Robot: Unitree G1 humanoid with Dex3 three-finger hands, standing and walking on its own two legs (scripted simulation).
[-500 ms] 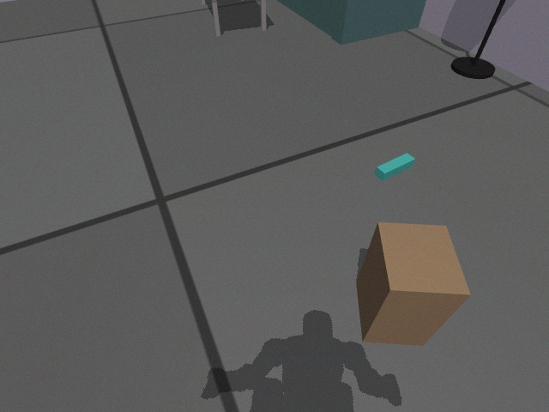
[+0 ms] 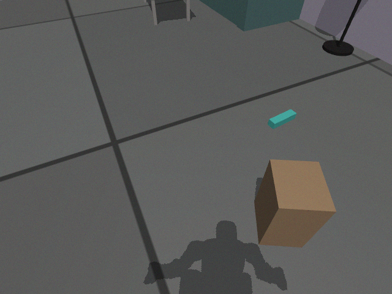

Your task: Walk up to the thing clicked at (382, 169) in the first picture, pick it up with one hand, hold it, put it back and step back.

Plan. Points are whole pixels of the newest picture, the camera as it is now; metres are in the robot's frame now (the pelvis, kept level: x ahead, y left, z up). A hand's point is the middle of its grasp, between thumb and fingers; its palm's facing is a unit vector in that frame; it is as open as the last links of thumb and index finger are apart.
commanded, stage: stand
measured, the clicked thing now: (282, 118) +1.46 -0.58 -0.76
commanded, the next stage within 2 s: walk up in 0.62 s
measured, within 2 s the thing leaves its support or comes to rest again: neither
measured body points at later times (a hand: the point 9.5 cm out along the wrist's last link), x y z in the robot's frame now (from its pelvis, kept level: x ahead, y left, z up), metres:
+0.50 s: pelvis +0.01 +0.00 +0.00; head +0.02 +0.00 +0.45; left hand +0.08 +0.30 -0.13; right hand +0.09 -0.30 -0.13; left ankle +0.01 +0.12 -0.75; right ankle +0.00 -0.12 -0.75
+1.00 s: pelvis -0.01 +0.08 -0.01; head +0.04 +0.09 +0.44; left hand +0.19 +0.34 -0.13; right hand -0.01 -0.27 -0.09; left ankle +0.03 +0.15 -0.75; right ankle -0.03 -0.08 -0.69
